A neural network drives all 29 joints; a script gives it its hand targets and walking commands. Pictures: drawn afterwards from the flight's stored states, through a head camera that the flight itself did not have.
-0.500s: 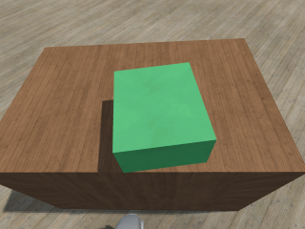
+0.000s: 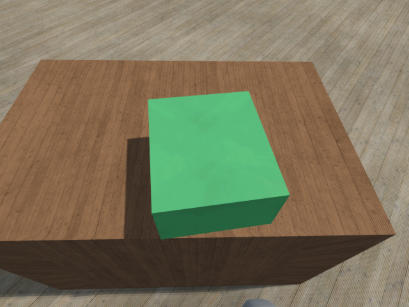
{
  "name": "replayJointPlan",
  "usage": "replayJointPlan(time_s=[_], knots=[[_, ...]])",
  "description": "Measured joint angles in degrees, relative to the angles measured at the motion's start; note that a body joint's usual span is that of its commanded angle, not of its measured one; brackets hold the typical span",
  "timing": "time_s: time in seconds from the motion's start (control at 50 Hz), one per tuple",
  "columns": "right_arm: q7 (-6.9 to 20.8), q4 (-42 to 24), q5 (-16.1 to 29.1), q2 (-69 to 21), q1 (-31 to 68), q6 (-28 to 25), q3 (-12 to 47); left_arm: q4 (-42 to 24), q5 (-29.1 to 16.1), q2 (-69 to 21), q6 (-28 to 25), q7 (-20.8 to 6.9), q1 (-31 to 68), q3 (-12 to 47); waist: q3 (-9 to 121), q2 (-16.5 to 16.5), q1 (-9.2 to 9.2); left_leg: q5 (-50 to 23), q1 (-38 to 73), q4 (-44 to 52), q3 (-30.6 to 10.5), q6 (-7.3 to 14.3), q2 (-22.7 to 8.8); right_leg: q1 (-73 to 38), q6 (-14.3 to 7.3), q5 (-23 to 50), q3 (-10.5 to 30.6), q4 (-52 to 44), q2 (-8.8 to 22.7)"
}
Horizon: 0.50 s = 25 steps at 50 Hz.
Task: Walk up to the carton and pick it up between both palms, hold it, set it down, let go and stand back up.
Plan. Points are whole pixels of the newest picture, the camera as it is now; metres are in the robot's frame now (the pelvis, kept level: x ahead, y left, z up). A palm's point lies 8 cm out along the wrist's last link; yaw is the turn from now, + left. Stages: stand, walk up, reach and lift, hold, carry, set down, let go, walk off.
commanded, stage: walk up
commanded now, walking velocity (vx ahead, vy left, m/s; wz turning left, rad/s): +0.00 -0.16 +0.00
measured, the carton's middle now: (208, 159) +0.44 -0.01 -0.03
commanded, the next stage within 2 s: none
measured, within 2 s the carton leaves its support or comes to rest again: neither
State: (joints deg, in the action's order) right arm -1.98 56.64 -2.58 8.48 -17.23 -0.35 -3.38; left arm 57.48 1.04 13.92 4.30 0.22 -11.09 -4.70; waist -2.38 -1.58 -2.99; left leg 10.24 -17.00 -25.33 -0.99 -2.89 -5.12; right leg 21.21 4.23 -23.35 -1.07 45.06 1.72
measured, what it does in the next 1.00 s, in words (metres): steps on the spot: right foot, then left foot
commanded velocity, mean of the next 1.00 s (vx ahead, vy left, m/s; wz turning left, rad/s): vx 0.00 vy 0.04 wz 0.00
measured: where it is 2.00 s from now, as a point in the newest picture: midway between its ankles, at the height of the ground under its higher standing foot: outside the picture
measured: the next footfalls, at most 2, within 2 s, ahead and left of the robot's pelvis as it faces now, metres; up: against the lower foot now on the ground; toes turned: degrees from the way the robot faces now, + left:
right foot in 0.08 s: +0.01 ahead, -0.13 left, +0.00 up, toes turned -3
left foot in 0.46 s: +0.01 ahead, +0.04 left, +0.00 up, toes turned +0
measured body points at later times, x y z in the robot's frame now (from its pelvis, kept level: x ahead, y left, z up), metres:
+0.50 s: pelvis +0.01 -0.09 +0.00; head +0.01 -0.09 +0.45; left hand +0.04 +0.13 -0.16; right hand -0.02 -0.30 -0.17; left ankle -0.03 +0.04 -0.74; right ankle -0.01 -0.14 -0.74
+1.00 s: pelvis +0.00 -0.05 +0.00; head +0.02 -0.08 +0.45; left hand -0.04 +0.20 -0.13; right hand +0.04 -0.29 -0.17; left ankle +0.00 +0.13 -0.70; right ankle -0.01 -0.14 -0.74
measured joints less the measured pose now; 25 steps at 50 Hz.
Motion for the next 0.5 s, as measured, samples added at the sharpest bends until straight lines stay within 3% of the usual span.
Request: replayJointPlan(time_s=[0.04,0.08,0.12,0.16,0.22,0.28,0.42,0.46,0.5], knots=[[-0.29,0.20,0.02,0.88,0.03,0.65,-0.57,-0.70,-0.47,-0.41,-0.46,-0.06,0.51,0.23,-0.23,1.02,-0.32,0.07,-0.68,-0.68,0.04,-0.95,-0.31,-2.24,-0.73,0.77,-0.67,-6.20,-0.14],[-0.50,0.73,0.76,2.15,0.14,1.11,-1.12,-0.93,-0.69,-1.08,-1.73,-0.09,0.84,0.56,-0.66,2.49,-0.21,0.96,-1.52,-2.82,-0.06,-1.77,-0.85,-6.20,-2.45,7.23,-1.54,-15.68,-0.49],[-0.42,2.33,1.40,3.71,0.05,1.98,-1.38,-0.44,-0.52,-3.29,-3.77,-0.13,0.80,1.47,-0.95,5.25,0.36,9.17,-2.27,-7.44,-1.44,-0.11,-0.56,-7.78,-4.69,8.92,-2.05,-17.22,-1.57],[-0.19,3.32,1.62,4.37,-0.74,3.31,-1.26,-0.33,0.02,-4.99,-4.54,-0.33,-0.92,2.46,0.81,6.02,1.25,13.18,-2.57,-10.90,-1.41,1.73,1.18,-8.94,-5.65,8.94,-1.38,-19.10,-1.45],[0.91,4.45,1.60,4.30,-0.91,3.60,-0.92,-0.10,-0.17,-6.90,-4.96,0.06,-2.27,3.66,1.62,6.71,1.06,11.04,-2.64,-15.58,-0.95,2.97,2.45,-11.88,-6.37,10.68,-1.59,-23.63,-1.87],[1.11,5.78,1.35,3.42,-0.85,3.29,-0.43,0.29,-1.02,-7.90,-5.89,1.36,-2.46,4.00,1.67,6.93,1.11,9.99,-1.69,-17.69,-0.53,2.75,2.70,-13.34,-7.37,11.63,-2.12,-25.60,-3.14],[-0.14,8.02,1.92,1.34,-0.43,3.31,0.85,1.72,-0.34,-7.85,-5.91,2.36,-3.05,4.57,1.80,6.55,1.53,12.45,4.67,-10.08,0.32,2.55,2.86,-13.67,-9.58,10.29,-3.65,-24.20,-6.84],[-0.45,8.36,2.05,0.76,-0.18,2.78,1.38,2.21,-0.34,-7.63,-5.69,2.31,-3.29,4.58,1.53,6.11,1.72,8.32,7.33,-4.07,0.60,2.97,2.77,-13.52,-9.90,9.69,-4.07,-23.26,-7.82],[-0.64,9.15,1.90,-0.75,0.25,1.99,1.98,3.19,-0.66,-6.53,-5.38,2.39,-3.47,4.14,1.08,3.30,2.11,6.17,9.57,-0.77,1.43,2.69,3.54,-13.88,-9.97,9.15,-3.45,-22.45,-7.07]])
